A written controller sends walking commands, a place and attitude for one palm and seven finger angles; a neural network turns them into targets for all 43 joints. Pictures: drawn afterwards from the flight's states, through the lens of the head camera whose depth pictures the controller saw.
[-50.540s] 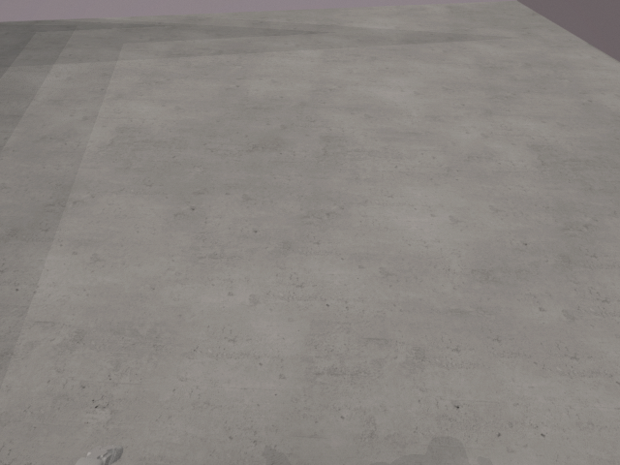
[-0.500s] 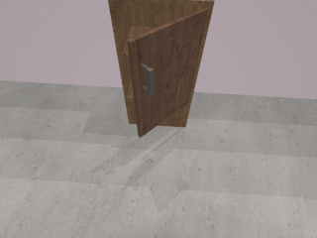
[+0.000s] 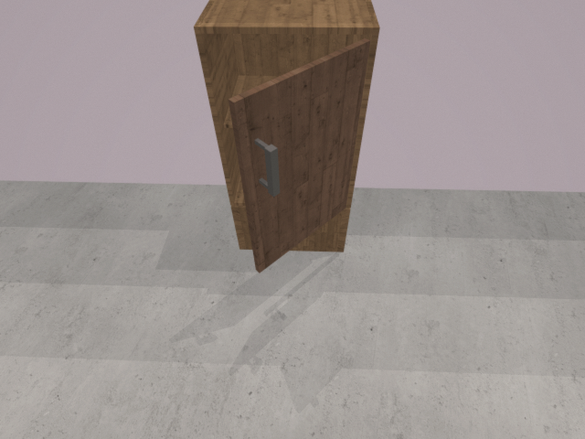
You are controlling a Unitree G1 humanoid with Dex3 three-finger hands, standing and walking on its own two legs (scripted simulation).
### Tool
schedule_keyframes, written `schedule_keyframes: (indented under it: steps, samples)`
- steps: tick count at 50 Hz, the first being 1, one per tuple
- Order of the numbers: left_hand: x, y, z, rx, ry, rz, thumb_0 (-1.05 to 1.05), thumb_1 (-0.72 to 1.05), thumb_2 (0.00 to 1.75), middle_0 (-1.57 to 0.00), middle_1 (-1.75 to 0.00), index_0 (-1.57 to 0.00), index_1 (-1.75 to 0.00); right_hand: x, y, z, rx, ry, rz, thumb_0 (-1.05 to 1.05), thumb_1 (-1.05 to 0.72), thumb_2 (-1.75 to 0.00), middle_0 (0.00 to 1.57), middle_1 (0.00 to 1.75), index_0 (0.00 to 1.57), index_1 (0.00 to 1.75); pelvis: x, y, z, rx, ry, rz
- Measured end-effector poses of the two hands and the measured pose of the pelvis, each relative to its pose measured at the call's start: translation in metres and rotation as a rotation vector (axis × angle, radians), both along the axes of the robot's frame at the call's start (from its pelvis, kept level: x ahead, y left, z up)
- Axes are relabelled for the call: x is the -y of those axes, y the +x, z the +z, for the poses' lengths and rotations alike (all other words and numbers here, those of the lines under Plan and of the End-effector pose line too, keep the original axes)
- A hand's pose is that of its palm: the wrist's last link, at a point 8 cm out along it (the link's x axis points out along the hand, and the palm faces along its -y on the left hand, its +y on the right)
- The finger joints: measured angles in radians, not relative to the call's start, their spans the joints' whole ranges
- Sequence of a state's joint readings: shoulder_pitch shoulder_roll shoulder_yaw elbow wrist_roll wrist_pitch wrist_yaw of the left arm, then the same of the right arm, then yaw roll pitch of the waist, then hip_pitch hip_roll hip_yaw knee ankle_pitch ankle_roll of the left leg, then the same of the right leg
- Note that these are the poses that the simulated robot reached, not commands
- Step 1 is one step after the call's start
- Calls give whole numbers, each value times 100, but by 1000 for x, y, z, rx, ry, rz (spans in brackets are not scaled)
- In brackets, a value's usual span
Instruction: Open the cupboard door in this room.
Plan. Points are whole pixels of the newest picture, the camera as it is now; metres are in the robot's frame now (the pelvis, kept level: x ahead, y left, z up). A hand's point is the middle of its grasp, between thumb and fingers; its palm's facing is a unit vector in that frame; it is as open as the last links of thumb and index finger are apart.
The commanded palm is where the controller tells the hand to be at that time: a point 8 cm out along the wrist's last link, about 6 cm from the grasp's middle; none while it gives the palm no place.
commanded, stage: let the arm hang, fingers relaxed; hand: left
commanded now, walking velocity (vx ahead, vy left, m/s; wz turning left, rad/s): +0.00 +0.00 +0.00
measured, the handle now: (266, 167) +0.67 +0.09 -0.05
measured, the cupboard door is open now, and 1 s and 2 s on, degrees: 45 45 45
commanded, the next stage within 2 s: look to check the result in 0.12 s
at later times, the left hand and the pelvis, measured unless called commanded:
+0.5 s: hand out of the picture +0.06 +0.22 -0.16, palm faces -0.02 -0.95 -0.31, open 7.4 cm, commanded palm none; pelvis +0.02 -0.01 +0.00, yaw +0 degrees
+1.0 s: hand out of the picture +0.10 +0.20 -0.17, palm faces -0.06 -0.95 -0.30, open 7.4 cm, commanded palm none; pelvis +0.03 -0.02 +0.00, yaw -4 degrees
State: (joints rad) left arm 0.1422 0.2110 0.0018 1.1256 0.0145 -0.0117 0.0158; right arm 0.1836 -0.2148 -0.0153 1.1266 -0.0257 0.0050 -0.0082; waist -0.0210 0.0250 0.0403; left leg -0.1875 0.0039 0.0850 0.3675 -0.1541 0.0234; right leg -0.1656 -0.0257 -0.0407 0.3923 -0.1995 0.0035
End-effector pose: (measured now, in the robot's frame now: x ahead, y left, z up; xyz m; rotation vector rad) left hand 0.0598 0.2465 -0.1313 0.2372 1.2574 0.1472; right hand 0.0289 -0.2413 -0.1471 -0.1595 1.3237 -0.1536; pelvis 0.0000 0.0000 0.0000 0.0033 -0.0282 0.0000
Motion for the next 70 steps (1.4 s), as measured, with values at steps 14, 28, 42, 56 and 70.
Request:
schedule_keyframes:
  steps: [14,28,42,56,70]
  samples:
    - [-7,-4,2,-53,24,14,0,90,90,-20,-30,-20,-30,24,9,6,-31,-47,14,0,-91,-89,20,30,20,30,7,9,2,-6,-1,3]
    - [-14,4,7,-62,58,20,0,90,90,-20,-30,-20,-30,38,35,9,-10,-62,39,0,-91,-89,20,30,20,30,14,19,4,-10,-1,7]
    - [-10,36,11,-1,59,-3,0,90,90,-20,-30,-20,-30,50,61,15,38,-81,48,0,-91,-89,20,30,20,30,18,29,4,-15,0,4]
    - [15,44,-11,-72,18,-83,0,90,90,-20,-30,-20,-30,37,18,-4,31,-54,-115,0,-91,-89,20,30,20,30,21,23,-11,-27,26,-140]
    - [59,51,-4,-93,36,-193,0,90,90,-20,-30,-20,-30,66,-18,-9,17,-34,-283,1,-91,-89,20,30,20,30,45,13,-9,-43,41,-294]
